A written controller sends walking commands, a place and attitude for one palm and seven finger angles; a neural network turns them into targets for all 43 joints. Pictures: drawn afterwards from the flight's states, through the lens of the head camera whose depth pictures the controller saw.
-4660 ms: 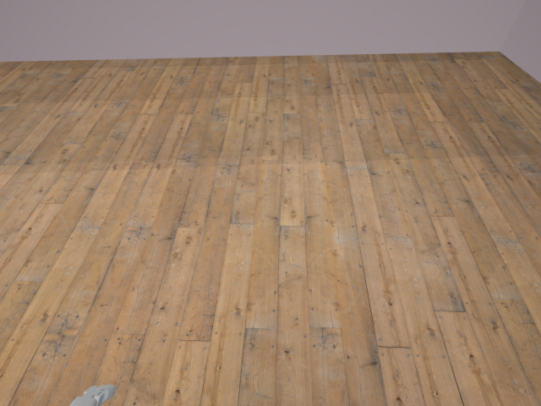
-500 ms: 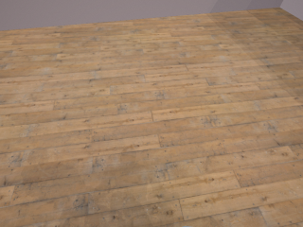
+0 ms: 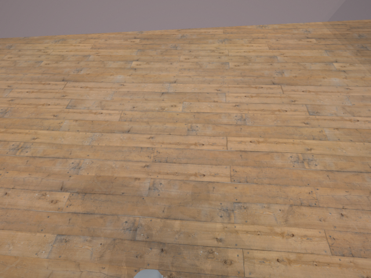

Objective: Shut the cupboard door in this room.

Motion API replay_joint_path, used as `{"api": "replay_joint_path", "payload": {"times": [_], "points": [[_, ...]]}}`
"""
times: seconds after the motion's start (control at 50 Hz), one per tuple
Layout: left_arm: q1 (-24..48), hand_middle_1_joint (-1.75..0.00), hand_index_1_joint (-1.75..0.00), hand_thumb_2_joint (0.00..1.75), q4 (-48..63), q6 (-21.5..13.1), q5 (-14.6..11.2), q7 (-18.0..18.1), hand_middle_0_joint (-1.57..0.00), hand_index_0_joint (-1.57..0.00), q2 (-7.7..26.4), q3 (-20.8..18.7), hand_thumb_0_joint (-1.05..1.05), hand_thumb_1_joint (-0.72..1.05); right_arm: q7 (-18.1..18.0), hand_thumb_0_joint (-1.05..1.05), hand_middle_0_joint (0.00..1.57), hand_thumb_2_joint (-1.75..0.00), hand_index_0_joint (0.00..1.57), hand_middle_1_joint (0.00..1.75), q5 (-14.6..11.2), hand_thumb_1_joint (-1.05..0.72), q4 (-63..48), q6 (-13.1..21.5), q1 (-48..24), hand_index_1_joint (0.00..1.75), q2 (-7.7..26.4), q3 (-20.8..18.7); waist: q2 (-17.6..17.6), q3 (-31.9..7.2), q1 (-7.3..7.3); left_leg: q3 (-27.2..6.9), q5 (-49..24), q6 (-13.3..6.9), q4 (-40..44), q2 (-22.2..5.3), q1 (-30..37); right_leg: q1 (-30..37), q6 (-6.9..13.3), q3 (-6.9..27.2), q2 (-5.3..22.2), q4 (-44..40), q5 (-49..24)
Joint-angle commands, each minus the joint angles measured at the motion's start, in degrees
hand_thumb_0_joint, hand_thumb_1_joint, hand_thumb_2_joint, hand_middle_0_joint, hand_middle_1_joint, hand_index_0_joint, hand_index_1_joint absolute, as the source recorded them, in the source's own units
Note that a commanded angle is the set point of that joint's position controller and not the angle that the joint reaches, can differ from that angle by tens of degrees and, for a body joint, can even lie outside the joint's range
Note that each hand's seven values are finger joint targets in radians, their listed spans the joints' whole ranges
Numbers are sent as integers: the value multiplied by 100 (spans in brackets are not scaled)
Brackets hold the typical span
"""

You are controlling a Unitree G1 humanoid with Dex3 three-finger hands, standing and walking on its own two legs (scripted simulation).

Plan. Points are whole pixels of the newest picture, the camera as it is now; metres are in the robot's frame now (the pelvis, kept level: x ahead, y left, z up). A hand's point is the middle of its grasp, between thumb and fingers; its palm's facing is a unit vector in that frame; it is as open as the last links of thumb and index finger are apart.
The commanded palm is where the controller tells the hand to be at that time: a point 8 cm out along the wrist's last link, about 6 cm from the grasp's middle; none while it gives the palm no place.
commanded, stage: turn or walk to find it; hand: left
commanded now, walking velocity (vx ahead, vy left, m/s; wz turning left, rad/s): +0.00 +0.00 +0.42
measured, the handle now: out of the picture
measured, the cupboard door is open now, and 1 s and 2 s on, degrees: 88 88 88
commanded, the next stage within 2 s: none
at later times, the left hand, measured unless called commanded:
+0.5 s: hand out of the picture -0.01 +0.28 -0.17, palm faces +0.23 -0.95 -0.23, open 7.3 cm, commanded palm none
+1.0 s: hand out of the picture -0.06 +0.20 -0.14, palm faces +0.41 -0.87 -0.27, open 7.3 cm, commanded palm none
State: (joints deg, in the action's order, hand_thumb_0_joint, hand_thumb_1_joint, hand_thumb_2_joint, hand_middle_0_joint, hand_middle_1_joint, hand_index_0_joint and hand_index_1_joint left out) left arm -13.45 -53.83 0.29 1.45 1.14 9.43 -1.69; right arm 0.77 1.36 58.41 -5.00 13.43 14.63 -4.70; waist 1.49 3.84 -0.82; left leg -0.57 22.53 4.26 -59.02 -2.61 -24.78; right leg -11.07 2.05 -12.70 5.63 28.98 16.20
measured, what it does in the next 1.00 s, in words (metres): steps on the spot, turning left: left foot, then right foot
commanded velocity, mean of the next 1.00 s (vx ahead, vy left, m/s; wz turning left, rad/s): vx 0.00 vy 0.00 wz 0.42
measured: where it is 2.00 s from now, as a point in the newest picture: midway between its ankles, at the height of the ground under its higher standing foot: outside the picture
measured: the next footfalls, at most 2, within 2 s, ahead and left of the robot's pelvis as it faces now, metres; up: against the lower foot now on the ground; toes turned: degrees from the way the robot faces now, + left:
left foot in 0.16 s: +0.01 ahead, +0.14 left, +0.00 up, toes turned +10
right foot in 0.74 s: +0.01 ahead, -0.08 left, +0.00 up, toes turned +14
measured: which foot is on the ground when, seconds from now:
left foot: up 0.00-0.14, down 0.16-0.74, up 0.76-1.00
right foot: down 0.00-0.16, up 0.18-0.72, down 0.74-1.00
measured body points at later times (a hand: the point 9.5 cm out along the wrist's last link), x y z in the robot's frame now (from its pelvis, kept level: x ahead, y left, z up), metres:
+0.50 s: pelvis -0.03 +0.06 +0.00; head -0.02 +0.08 +0.45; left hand -0.02 +0.33 -0.15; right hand +0.09 -0.16 -0.13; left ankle -0.03 +0.14 -0.74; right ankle -0.03 -0.11 -0.66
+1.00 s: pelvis -0.06 -0.01 +0.00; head -0.04 -0.03 +0.45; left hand -0.08 +0.24 -0.12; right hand +0.05 -0.24 -0.17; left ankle -0.14 +0.14 -0.65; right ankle -0.03 -0.09 -0.74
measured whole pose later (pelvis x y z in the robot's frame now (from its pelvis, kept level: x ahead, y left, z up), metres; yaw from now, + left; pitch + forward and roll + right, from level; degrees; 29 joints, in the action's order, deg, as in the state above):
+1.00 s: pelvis -0.06 -0.01 +0.00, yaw +25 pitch -1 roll +2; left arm -12.1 -53.5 0.3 1.0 1.4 8.4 -1.6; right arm 0.7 1.6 58.0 -4.6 16.1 14.6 -5.3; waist 2.6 2.5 -2.2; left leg -2.4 19.6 4.0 -65.2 -1.1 -28.2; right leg -10.5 2.0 -9.6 4.3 27.7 15.9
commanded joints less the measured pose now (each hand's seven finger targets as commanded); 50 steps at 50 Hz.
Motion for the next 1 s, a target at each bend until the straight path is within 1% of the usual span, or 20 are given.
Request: {"api": "replay_joint_path", "payload": {"times": [0.0, 0.08, 0.1, 0.12, 0.14, 0.16, 0.18, 0.2, 0.28, 0.54, 0.62, 0.68, 0.7, 0.72, 0.74, 0.76, 0.78, 0.82, 0.86, 0.98], "points": [[-336, -30, -30, 90, 213, -48, 40, 84, -20, -20, 1341, -359, 0, 90, 2, 0, 20, -90, 20, 30, -62, -90, -611, 205, -528, 30, 185, 25, -1242, -333, 327, 351, 340, -29, 936, 10, -104, 578, 619, 1028, 1513, -832, -2298], [-260, -30, -30, 90, 133, -2, 37, 66, -20, -20, 1460, -403, 0, 90, -24, 0, 20, -90, 20, 30, -96, -90, -601, 300, -305, 30, 187, 56, -1300, -586, 202, 613, -27, -162, 2227, 126, 741, 423, 449, 867, 1552, -347, -2441], [-185, -30, -30, 90, 137, 17, 4, 60, -20, -20, 1432, -415, 0, 90, -24, 0, 20, -90, 20, 30, -82, -90, -563, 336, -105, 30, 245, 44, -1153, -673, 65, 599, -594, -207, 2901, 106, 1192, 208, 238, 660, 1440, -24, -2160], [-159, -30, -30, 90, 156, 55, -50, 47, -20, -20, 1301, -387, 0, 90, -10, 0, 20, -90, 20, 30, -78, -90, -528, 388, 125, 30, 460, -2, -426, -790, -86, 303, -1341, -290, 3621, -115, 1955, -357, -49, 406, 1225, 676, -1538], [-233, -30, -30, 90, 328, 99, -96, 17, -20, -20, 946, -326, 0, 90, -40, 0, 20, -90, 20, 30, -27, -90, -540, 442, 297, 30, 1035, -120, 1309, -826, -171, -1556, -2709, -821, 4020, -1459, 2546, -1713, -524, 90, 420, 1852, 674], [80, -30, -30, 90, 508, 154, -51, 33, -20, -20, 802, -218, 0, 90, -90, 0, 20, -90, 20, 30, -33, -90, -496, 394, 488, 30, 1350, -187, 1585, -742, -297, -2121, -3873, -1425, 4116, -2146, 2279, -2068, -621, 560, 112, 2742, 2179], [181, -30, -30, 90, 476, 203, -33, 29, -20, -20, 904, -251, 0, 90, -124, 0, 20, -90, 20, 30, -10, -90, -485, 377, 375, 30, 1271, -169, 944, -625, -245, -1713, -3491, -1587, 4096, -2145, 1967, -1976, -542, 914, 234, 3230, 1901], [228, -30, -30, 90, 359, 239, -11, 37, -20, -20, 845, -270, 0, 90, -179, 0, 20, -90, 20, 30, -7, -90, -508, 416, 149, 30, 1065, -107, 1285, -531, -179, -1521, -3209, -1397, 4174, -1697, 1753, -2028, -571, 1089, 234, 3365, 1546], [-36, -30, -30, 90, 105, 214, -14, -52, -20, -20, 940, -322, 0, 90, -212, 0, 20, -90, 20, 30, -42, -90, -717, 466, -357, 30, 777, 7, 547, -306, 79, -967, -2820, -1144, 4216, -1035, 1603, -1985, -653, 1129, 104, 3681, 496], [591, -30, -30, 90, 437, 197, -60, 17, -20, -20, 781, -293, 0, 90, -201, 0, 20, -90, 20, 30, 12, -90, -630, 434, 264, 30, 766, -95, 532, -469, -181, -1981, -2338, -1482, 4231, -1083, 1761, -1635, -691, 1276, -121, 2318, 948], [400, -30, -30, 90, 456, 155, -95, 35, -20, -20, 701, -251, 0, 90, -178, 0, 20, -90, 20, 30, 32, -90, -644, 393, 154, 30, 772, -118, 574, -599, -67, -2192, -2421, -1454, 4054, -947, 1388, -891, -558, 1223, -340, 1215, 906], [-114, -30, -30, 90, 348, 89, -120, 66, -20, -20, 764, -287, 0, 90, -139, 0, 20, -90, 20, 30, -15, -90, -692, 374, 8, 30, 725, -135, 424, -820, 192, -1999, -1968, -1078, 3742, -550, 734, 369, -470, 1089, -402, -372, -162], [-265, -30, -30, 90, 317, 48, -87, 95, -20, -20, 981, -332, 0, 90, -110, 0, 20, -90, 20, 30, -57, -90, -710, 365, 32, 30, 514, -124, -47, -852, 256, -1705, -1293, -782, 3333, -223, 45, 1116, -332, 1491, 41, -994, -279], [-358, -30, -30, 90, 346, 0, 3, 140, -20, -20, 1494, -429, 0, 90, -81, 0, 20, -90, 20, 30, -103, -90, -811, 362, 46, 30, 173, -74, -1453, -769, 328, -763, 7, -381, 2130, 506, -1072, 1578, 150, 2963, 1420, -1520, 230], [-144, -30, -30, 90, 487, 35, -10, 142, -20, -20, 1646, -424, 0, 90, -101, 0, 20, -90, 20, 30, -27, -90, -891, 331, -76, 30, 338, -131, -1707, -510, 344, -356, 882, -268, 804, 678, -1052, 624, 650, 3399, 2253, -1702, -23], [197, -30, -30, 90, 593, 29, -35, 157, -20, -20, 1422, -396, 0, 90, -69, 0, 20, -90, 20, 30, 18, -90, -809, 258, -62, 30, 470, -175, -1190, -329, 183, -565, 659, -293, -32, 456, -858, -2, 723, 2932, 2013, -1731, 134], [545, -30, -30, 90, 628, -12, -48, 157, -20, -20, 1255, -382, 0, 90, -43, 0, 20, -90, 20, 30, 28, -90, -657, 190, 83, 30, 432, -183, -1318, -107, -3, -559, 380, -269, -448, 343, -817, -331, 580, 2608, 1671, -1772, 251], [781, -30, -30, 90, 661, -36, -67, 123, -20, -20, 974, -257, 0, 90, 8, 0, 20, -90, 20, 30, 19, -90, -458, 155, 380, 30, 338, -179, -822, 112, -217, -357, -181, -183, -963, 246, -733, -482, 345, 1809, 1165, -1494, -474], [547, -30, -30, 90, 578, -105, -58, 107, -20, -20, 931, -243, 0, 90, 15, 0, 20, -90, 20, 30, 8, -90, -389, 159, 475, 30, 242, -143, -908, -3, -157, -212, -408, -65, -1034, 211, -819, -57, 307, 1365, 1042, -1314, -1103], [-116, -30, -30, 90, 331, -96, -4, 104, -20, -20, 1115, -306, 0, 90, -7, 0, 20, -90, 20, 30, -6, -90, -530, 151, -123, 30, 245, -81, -1059, -110, 178, -6, 7, 70, -226, 22, -714, 460, 531, 1297, 1346, -1101, -1729]]}}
